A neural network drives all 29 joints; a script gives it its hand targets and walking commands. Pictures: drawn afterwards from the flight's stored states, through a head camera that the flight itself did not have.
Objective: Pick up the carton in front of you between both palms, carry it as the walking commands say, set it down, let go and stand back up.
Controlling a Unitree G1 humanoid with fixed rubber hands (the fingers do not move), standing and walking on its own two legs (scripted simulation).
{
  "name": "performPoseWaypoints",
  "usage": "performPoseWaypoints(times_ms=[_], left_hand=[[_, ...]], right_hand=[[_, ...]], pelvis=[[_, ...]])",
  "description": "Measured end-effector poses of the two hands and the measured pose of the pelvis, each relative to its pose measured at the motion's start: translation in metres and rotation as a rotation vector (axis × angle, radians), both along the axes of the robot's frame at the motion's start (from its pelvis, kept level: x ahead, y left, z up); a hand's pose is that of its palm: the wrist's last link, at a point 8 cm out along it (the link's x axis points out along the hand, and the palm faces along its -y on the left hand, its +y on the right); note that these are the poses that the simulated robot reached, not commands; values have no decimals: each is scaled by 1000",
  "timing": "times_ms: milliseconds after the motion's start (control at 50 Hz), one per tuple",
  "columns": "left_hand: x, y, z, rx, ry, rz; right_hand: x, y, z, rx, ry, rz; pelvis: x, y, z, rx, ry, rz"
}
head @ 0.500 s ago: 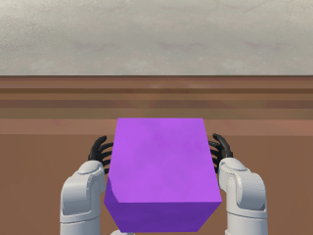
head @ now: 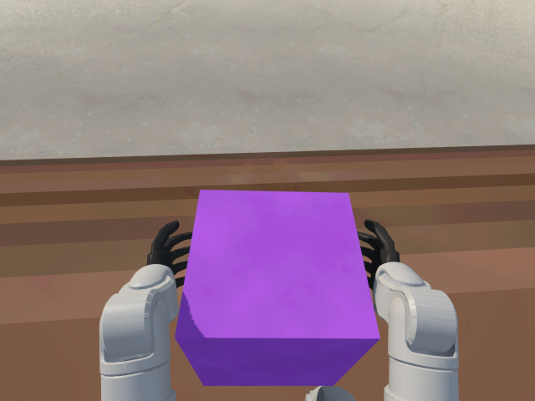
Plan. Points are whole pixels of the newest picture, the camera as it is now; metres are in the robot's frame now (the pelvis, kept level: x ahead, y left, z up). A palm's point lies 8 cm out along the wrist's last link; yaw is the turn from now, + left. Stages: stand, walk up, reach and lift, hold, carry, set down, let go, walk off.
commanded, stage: carry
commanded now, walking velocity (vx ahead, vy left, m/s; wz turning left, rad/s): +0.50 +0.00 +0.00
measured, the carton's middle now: (271, 295) +0.27 +0.00 +0.00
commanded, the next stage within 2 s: none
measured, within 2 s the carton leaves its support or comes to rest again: neither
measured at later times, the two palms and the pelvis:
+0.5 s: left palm (204, 109) +0.66 +0.12 +0.06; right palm (341, 103) +0.69 -0.18 +0.06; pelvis +0.30 -0.05 -0.01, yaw +3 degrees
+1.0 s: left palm (202, 58) +1.02 +0.17 -0.01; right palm (304, 60) +0.99 -0.13 +0.00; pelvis +0.65 +0.03 -0.19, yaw +1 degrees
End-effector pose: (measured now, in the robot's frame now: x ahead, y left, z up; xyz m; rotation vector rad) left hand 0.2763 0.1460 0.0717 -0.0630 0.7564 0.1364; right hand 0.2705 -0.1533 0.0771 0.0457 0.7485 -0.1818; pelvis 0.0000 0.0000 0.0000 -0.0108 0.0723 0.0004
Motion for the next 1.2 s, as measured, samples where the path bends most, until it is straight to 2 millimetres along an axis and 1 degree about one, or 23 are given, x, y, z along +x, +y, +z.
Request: performPoseWaypoints(times_ms=[80,180,220,260,300,340,400,460,540,620,680,740,780,820,880,920,940,980,1020,1060,1120,1160,1200], left_hand=[[58,1,15,-3,-58,11],[147,-4,31,38,-115,0],[186,-8,33,66,-114,-5],[226,-13,30,92,-103,-6],[264,-16,24,113,-88,4],[294,-19,15,129,-42,11],[329,-21,-1,117,48,23],[361,-22,-8,96,88,40],[408,-25,-6,80,62,64],[457,-25,2,62,2,69],[496,-25,9,39,-58,61],[535,-21,12,25,-106,45],[562,-17,10,22,-122,29],[588,-9,5,31,-135,19],[630,10,-13,60,-146,11],[664,22,-32,72,-154,-7],[682,25,-43,68,-165,-27],[723,22,-66,51,-193,-80],[754,18,-95,48,-163,-115],[776,19,-126,66,-89,-128],[805,32,-169,75,18,-118],[825,45,-193,64,61,-102],[845,59,-214,50,85,-81]], right_hand=[[60,1,16,7,-58,2],[155,-4,29,-16,-114,48],[196,-8,28,-27,-114,69],[239,-13,23,-33,-104,89],[283,-16,13,-36,-91,122],[319,-18,2,-31,-47,145],[359,-20,-11,-28,42,160],[395,-21,-15,-20,83,157],[442,-23,-14,4,58,135],[485,-25,-8,24,0,100],[517,-24,1,20,-59,73],[550,-21,8,6,-107,56],[574,-17,9,-9,-123,51],[601,-9,6,-23,-136,58],[648,11,-11,-35,-148,83],[679,22,-29,-46,-155,78],[691,25,-38,-61,-165,65],[713,22,-61,-95,-187,23],[734,18,-93,-100,-155,-4],[753,20,-129,-68,-82,-17],[785,33,-175,-34,23,-17],[808,45,-197,-25,64,-14],[834,59,-215,-22,86,-9]], pelvis=[[48,-2,3,-2,2,14],[114,-11,-5,6,-4,31],[144,-16,-12,12,-7,35],[175,-23,-23,19,-14,39],[205,-31,-35,26,-27,43],[227,-36,-37,22,-28,41],[255,-44,-27,31,-17,43],[284,-50,-18,39,-2,43],[325,-52,-10,45,17,35],[370,-48,-9,45,27,20],[408,-43,-17,39,28,13],[450,-36,-29,29,22,5],[480,-29,-40,20,14,1],[511,-23,-55,10,8,-9],[559,-9,-89,-17,-12,-28],[594,2,-119,-42,-48,-19],[612,9,-138,-52,-70,-15],[643,21,-180,-57,-90,0],[664,34,-206,-37,-94,12],[683,48,-219,-32,-91,15],[710,66,-229,-25,-81,-3],[728,75,-231,-22,-68,-11],[748,82,-233,-22,-50,-10]])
